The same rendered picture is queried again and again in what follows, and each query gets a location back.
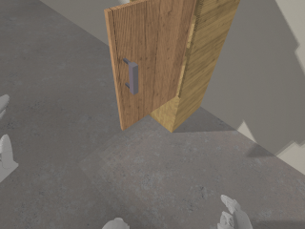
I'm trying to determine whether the robot left thigh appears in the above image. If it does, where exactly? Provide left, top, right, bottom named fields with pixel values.
left=102, top=219, right=130, bottom=229

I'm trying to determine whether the right robot hand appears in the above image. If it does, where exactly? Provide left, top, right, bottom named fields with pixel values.
left=217, top=195, right=253, bottom=229

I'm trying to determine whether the left robot hand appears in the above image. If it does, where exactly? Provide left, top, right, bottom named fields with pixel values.
left=0, top=94, right=19, bottom=183

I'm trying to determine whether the cupboard door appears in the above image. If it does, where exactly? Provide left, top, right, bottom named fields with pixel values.
left=104, top=0, right=196, bottom=131

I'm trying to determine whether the handle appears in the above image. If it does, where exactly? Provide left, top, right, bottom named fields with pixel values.
left=123, top=57, right=139, bottom=95

